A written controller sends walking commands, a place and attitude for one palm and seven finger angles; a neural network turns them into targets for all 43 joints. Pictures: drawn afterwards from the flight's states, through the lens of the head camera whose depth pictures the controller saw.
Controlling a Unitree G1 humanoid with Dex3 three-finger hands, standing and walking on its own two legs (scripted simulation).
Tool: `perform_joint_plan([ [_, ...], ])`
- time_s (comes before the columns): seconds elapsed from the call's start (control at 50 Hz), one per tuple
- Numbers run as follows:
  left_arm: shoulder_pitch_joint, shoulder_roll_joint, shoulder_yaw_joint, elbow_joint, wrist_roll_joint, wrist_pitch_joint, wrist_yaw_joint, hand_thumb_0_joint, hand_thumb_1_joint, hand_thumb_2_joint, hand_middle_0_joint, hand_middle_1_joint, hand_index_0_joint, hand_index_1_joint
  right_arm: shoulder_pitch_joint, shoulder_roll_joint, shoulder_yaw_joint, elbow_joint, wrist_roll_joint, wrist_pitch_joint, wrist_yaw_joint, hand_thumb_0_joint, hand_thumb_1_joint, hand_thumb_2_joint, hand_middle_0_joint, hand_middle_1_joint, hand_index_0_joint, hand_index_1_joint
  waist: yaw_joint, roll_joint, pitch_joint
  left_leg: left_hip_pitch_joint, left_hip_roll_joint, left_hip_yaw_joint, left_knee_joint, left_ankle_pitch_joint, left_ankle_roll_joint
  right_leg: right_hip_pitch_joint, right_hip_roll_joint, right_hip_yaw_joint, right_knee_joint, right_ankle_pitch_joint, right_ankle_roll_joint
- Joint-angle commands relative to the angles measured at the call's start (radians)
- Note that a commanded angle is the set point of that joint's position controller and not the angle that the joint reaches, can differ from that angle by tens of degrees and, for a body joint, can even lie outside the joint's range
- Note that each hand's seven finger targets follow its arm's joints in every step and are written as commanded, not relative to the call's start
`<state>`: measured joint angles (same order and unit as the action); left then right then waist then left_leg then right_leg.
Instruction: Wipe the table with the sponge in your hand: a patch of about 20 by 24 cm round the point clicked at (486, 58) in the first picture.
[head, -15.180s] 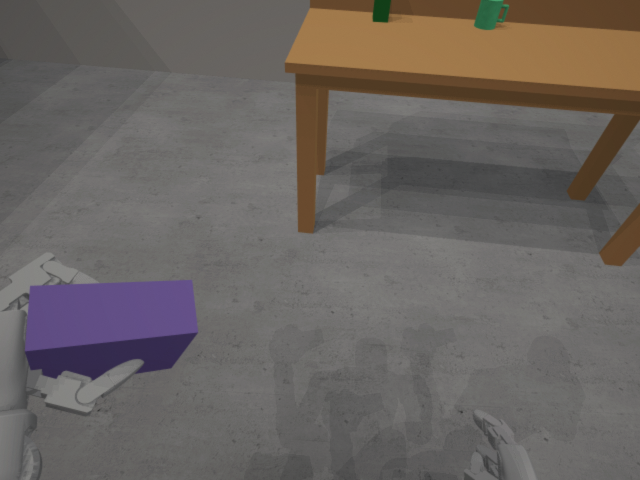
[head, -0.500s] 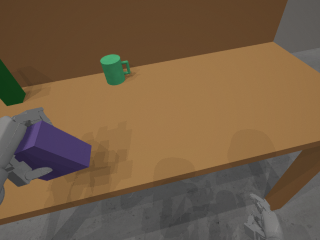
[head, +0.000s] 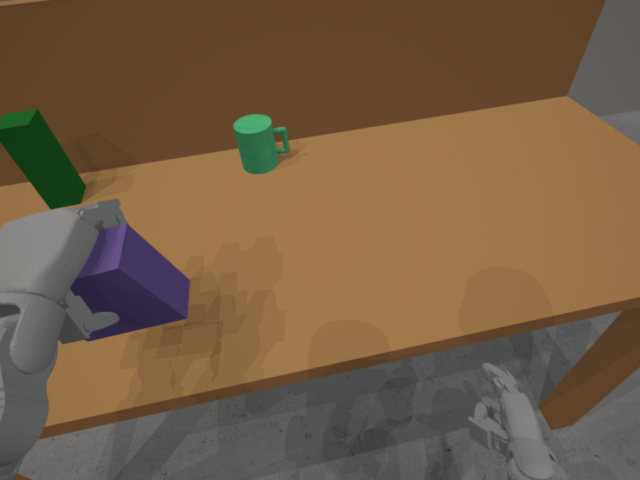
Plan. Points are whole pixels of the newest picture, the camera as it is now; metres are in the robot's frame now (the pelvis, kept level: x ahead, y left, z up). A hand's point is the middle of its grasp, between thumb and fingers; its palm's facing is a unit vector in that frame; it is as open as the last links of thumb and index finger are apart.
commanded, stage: turn the palm down, sponge in hand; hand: left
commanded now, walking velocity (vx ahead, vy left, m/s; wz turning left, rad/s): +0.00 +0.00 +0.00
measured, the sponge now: (118, 296) +0.25 +0.28 +0.14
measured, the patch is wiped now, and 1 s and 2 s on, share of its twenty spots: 0.00 0.00 0.00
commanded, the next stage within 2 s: move the sponge above the wiping area in 0.62 s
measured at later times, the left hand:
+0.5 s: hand (94, 290) +0.22 +0.27 +0.18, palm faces +0.15 -0.04 -0.99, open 9.6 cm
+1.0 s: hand (120, 288) +0.24 +0.26 +0.16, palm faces +0.08 -0.05 -1.00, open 9.6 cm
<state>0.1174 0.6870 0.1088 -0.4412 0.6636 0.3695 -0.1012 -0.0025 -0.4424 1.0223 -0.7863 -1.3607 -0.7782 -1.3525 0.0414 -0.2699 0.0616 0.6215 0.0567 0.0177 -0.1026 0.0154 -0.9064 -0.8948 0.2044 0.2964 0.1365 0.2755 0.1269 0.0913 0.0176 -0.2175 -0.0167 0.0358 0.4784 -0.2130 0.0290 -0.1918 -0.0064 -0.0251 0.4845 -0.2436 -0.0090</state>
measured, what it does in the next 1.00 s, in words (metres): stands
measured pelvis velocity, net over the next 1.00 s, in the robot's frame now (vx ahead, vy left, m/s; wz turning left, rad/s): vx -0.01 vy -0.02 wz -0.01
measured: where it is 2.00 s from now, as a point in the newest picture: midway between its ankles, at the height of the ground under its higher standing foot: outside the picture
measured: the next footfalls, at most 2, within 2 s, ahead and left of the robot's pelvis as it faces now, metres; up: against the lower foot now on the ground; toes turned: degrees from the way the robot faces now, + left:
none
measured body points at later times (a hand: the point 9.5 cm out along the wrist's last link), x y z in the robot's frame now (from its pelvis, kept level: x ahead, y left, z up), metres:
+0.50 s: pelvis -0.01 -0.02 +0.00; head -0.03 -0.07 +0.45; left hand +0.21 +0.27 +0.23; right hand +0.25 -0.21 -0.08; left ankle +0.03 +0.10 -0.74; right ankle +0.01 -0.12 -0.74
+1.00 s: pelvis -0.01 -0.02 +0.00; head -0.02 -0.07 +0.45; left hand +0.23 +0.26 +0.21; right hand +0.25 -0.22 -0.07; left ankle +0.03 +0.10 -0.74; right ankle +0.01 -0.12 -0.74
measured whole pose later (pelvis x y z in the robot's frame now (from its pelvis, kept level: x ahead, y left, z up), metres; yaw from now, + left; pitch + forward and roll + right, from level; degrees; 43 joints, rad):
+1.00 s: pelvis -0.01 -0.02 +0.00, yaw -1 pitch -4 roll +1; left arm 0.03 0.62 0.01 -0.28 0.82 0.39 -0.15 0.00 -0.44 1.02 -0.78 -1.36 -0.78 -1.36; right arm 0.01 -0.28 0.07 0.64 0.05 0.00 -0.07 0.02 -0.91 -0.90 0.20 0.30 0.23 0.32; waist 0.13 0.12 0.02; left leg -0.20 0.01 0.03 0.46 -0.19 0.00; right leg -0.19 0.02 -0.02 0.50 -0.24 -0.04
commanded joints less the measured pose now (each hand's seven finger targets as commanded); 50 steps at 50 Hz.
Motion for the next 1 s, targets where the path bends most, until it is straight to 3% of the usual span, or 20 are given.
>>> perform_joint_plan([
  [0.0, -0.256, 0.222, 0.167, -0.126, 0.067, 0.057, 0.041, 0.0, 0.1, 1.3, -1.2, -1.6, -1.2, -1.6, -0.318, -0.073, -0.002, -0.191, 0.008, -0.055, 0.02, 0.0, -0.9, -0.9, 0.2, 0.3, 0.2, 0.3, 0.031, 0.04, -0.178, 0.052, 0.034, -0.123, -0.113, 0.117, -0.025, 0.047, 0.015, 0.07, -0.066, 0.076, -0.058],
  [0.02, -0.25, 0.189, 0.116, -0.124, 0.071, 0.062, 0.026, 0.0, 0.1, 1.3, -1.2, -1.6, -1.2, -1.6, -0.285, -0.084, -0.009, -0.191, 0.004, -0.047, 0.021, 0.0, -0.9, -0.9, 0.2, 0.3, 0.2, 0.3, 0.02, 0.028, -0.187, 0.047, 0.038, -0.11, -0.112, 0.107, -0.019, 0.054, 0.003, 0.039, -0.069, 0.076, -0.048],
  [0.1, -0.25, 0.212, 0.12, -0.161, 0.123, 0.06, -0.005, 0.0, 0.1, 1.3, -1.2, -1.6, -1.2, -1.6, -0.343, -0.071, -0.001, -0.207, 0.009, -0.053, 0.025, 0.0, -0.9, -0.9, 0.2, 0.3, 0.2, 0.3, 0.03, 0.021, -0.193, 0.046, 0.022, -0.125, -0.113, 0.085, -0.011, 0.058, 0.016, 0.095, -0.068, 0.055, -0.06],
  [0.12, -0.236, 0.187, 0.088, -0.147, 0.127, 0.055, -0.012, 0.0, 0.1, 1.3, -1.2, -1.6, -1.2, -1.6, -0.3, -0.078, -0.006, -0.2, 0.001, -0.047, 0.024, 0.0, -0.9, -0.9, 0.2, 0.3, 0.2, 0.3, 0.023, 0.01, -0.2, 0.042, 0.023, -0.108, -0.103, 0.096, -0.005, 0.063, 0.003, 0.064, -0.069, 0.059, -0.053],
  [0.2, -0.295, 0.272, 0.162, -0.16, 0.181, 0.035, 0.0, 0.0, 0.1, 1.3, -1.2, -1.6, -1.2, -1.6, -0.344, -0.072, -0.004, -0.195, -0.001, -0.048, 0.029, 0.0, -0.9, -0.9, 0.2, 0.3, 0.2, 0.3, 0.036, 0.021, -0.205, 0.053, 0.01, -0.126, -0.097, 0.093, -0.007, 0.057, 0.015, 0.134, -0.08, 0.028, -0.069],
  [0.26, -0.28, 0.257, 0.151, -0.104, 0.171, 0.017, 0.009, 0.0, 0.1, 1.3, -1.2, -1.6, -1.2, -1.6, -0.287, -0.079, -0.015, -0.178, -0.011, -0.042, 0.027, 0.0, -0.9, -0.9, 0.2, 0.3, 0.2, 0.3, 0.03, -0.022, -0.221, 0.074, 0.013, -0.113, -0.084, 0.118, -0.006, 0.048, -0.008, 0.113, -0.095, 0.032, -0.056],
  [0.3, -0.308, 0.278, 0.188, -0.126, 0.159, 0.015, 0.02, 0.0, 0.1, 1.3, -1.2, -1.6, -1.2, -1.6, -0.347, -0.07, -0.01, -0.181, -0.006, -0.056, 0.026, 0.0, -0.9, -0.9, 0.2, 0.3, 0.2, 0.3, 0.042, 0.001, -0.211, 0.08, 0.006, -0.116, -0.078, 0.104, -0.011, 0.044, 0.003, 0.161, -0.104, 0.018, -0.072],
  [0.32, -0.295, 0.22, 0.131, -0.11, 0.149, 0.011, 0.019, 0.0, 0.1, 1.3, -1.2, -1.6, -1.2, -1.6, -0.311, -0.072, -0.014, -0.175, -0.009, -0.052, 0.026, 0.0, -0.9, -0.9, 0.2, 0.3, 0.2, 0.3, 0.027, -0.003, -0.206, 0.078, 0.013, -0.098, -0.071, 0.105, -0.006, 0.041, -0.008, 0.116, -0.105, 0.022, -0.06],
  [0.4, -0.295, 0.214, 0.126, -0.081, 0.152, 0.026, 0.014, 0.0, 0.1, 1.3, -1.2, -1.6, -1.2, -1.6, -0.35, -0.069, -0.013, -0.172, 0.001, -0.061, 0.026, 0.0, -0.9, -0.9, 0.2, 0.3, 0.2, 0.3, 0.027, -0.002, -0.161, 0.069, 0.004, -0.107, -0.077, 0.07, -0.013, 0.009, -0.002, 0.17, -0.125, -0.023, -0.067],
  [0.42, -0.297, 0.193, 0.094, -0.068, 0.15, 0.029, 0.006, 0.0, 0.1, 1.3, -1.2, -1.6, -1.2, -1.6, -0.319, -0.08, -0.017, -0.169, -0.007, -0.058, 0.024, 0.0, -0.9, -0.9, 0.2, 0.3, 0.2, 0.3, 0.022, -0.019, -0.178, 0.064, 0.009, -0.095, -0.074, 0.064, -0.009, 0.022, -0.015, 0.138, -0.117, -0.015, -0.059],
  [0.48, -0.286, 0.207, 0.091, -0.075, 0.16, 0.024, -0.007, 0.0, 0.1, 1.3, -1.2, -1.6, -1.2, -1.6, -0.299, -0.081, -0.024, -0.172, -0.004, -0.053, 0.02, 0.0, -0.9, -0.9, 0.2, 0.3, 0.2, 0.3, 0.015, -0.038, -0.188, 0.067, 0.004, -0.095, -0.07, 0.063, -0.006, 0.016, -0.022, 0.15, -0.12, -0.03, -0.046],
  [0.5, -0.291, 0.22, 0.113, -0.086, 0.161, 0.028, -0.007, 0.0, 0.1, 1.3, -1.2, -1.6, -1.2, -1.6, -0.352, -0.072, -0.016, -0.177, 0.0, -0.066, 0.021, 0.0, -0.9, -0.9, 0.2, 0.3, 0.2, 0.3, 0.022, -0.039, -0.168, 0.064, -0.001, -0.096, -0.062, 0.05, -0.008, 0.004, -0.008, 0.19, -0.13, -0.059, -0.06],
  [0.54, -0.31, 0.212, 0.093, -0.089, 0.165, 0.013, -0.01, 0.0, 0.1, 1.3, -1.2, -1.6, -1.2, -1.6, -0.306, -0.073, -0.018, -0.174, -0.005, -0.066, 0.019, 0.0, -0.9, -0.9, 0.2, 0.3, 0.2, 0.3, 0.014, -0.039, -0.184, 0.071, 0.001, -0.093, -0.058, 0.059, -0.005, 0.006, -0.02, 0.158, -0.124, -0.053, -0.048],
  [0.6, -0.303, 0.253, 0.149, -0.097, 0.161, -0.002, 0.0, 0.0, 0.1, 1.3, -1.2, -1.6, -1.2, -1.6, -0.342, -0.07, -0.017, -0.173, -0.007, -0.075, 0.019, 0.0, -0.9, -0.9, 0.2, 0.3, 0.2, 0.3, 0.026, -0.037, -0.176, 0.077, -0.001, -0.097, -0.045, 0.061, -0.008, -0.001, -0.012, 0.208, -0.137, -0.065, -0.063],
  [0.68, -0.311, 0.233, 0.137, -0.074, 0.158, -0.015, 0.017, 0.0, 0.1, 1.3, -1.2, -1.6, -1.2, -1.6, -0.297, -0.075, -0.025, -0.166, -0.013, -0.07, 0.02, 0.0, -0.9, -0.9, 0.2, 0.3, 0.2, 0.3, 0.025, -0.025, -0.19, 0.081, 0.007, -0.093, -0.052, 0.089, -0.009, 0.015, -0.025, 0.166, -0.122, -0.01, -0.051],
  [0.7, -0.314, 0.243, 0.158, -0.077, 0.153, -0.009, 0.023, 0.0, 0.1, 1.3, -1.2, -1.6, -1.2, -1.6, -0.341, -0.068, -0.02, -0.167, -0.008, -0.08, 0.021, 0.0, -0.9, -0.9, 0.2, 0.3, 0.2, 0.3, 0.032, -0.029, -0.171, 0.078, 0.003, -0.097, -0.048, 0.076, -0.013, 0.005, -0.014, 0.202, -0.133, -0.038, -0.063],
  [0.82, -0.336, 0.18, 0.074, -0.016, 0.165, 0.024, 0.008, 0.0, 0.1, 1.3, -1.2, -1.6, -1.2, -1.6, -0.311, -0.085, -0.022, -0.163, -0.01, -0.073, 0.022, 0.0, -0.9, -0.9, 0.2, 0.3, 0.2, 0.3, 0.021, -0.024, -0.18, 0.069, 0.006, -0.085, -0.054, 0.082, -0.009, 0.016, -0.022, 0.156, -0.117, 0.007, -0.057],
  [0.9, -0.351, 0.208, 0.087, -0.041, 0.187, 0.022, -0.002, 0.0, 0.1, 1.3, -1.2, -1.6, -1.2, -1.6, -0.333, -0.076, -0.016, -0.169, -0.002, -0.078, 0.023, 0.0, -0.9, -0.9, 0.2, 0.3, 0.2, 0.3, 0.019, -0.02, -0.18, 0.079, -0.002, -0.101, -0.067, 0.078, -0.009, 0.01, -0.005, 0.177, -0.121, -0.012, -0.062],
  [0.92, -0.361, 0.18, 0.056, -0.048, 0.187, 0.013, -0.004, 0.0, 0.1, 1.3, -1.2, -1.6, -1.2, -1.6, -0.305, -0.08, -0.02, -0.173, -0.012, -0.079, 0.022, 0.0, -0.9, -0.9, 0.2, 0.3, 0.2, 0.3, 0.021, -0.011, -0.213, 0.085, 0.004, -0.092, -0.059, 0.1, -0.005, 0.035, -0.017, 0.143, -0.103, 0.031, -0.06],
  [0.98, -0.342, 0.223, 0.102, -0.048, 0.2, -0.006, 0.005, 0.0, 0.1, 1.3, -1.2, -1.6, -1.2, -1.6, -0.276, -0.082, -0.027, -0.162, -0.014, -0.071, 0.024, 0.0, -0.9, -0.9, 0.2, 0.3, 0.2, 0.3, 0.022, -0.02, -0.225, 0.099, 0.002, -0.099, -0.065, 0.135, -0.006, 0.04, -0.015, 0.143, -0.103, 0.066, -0.056],
])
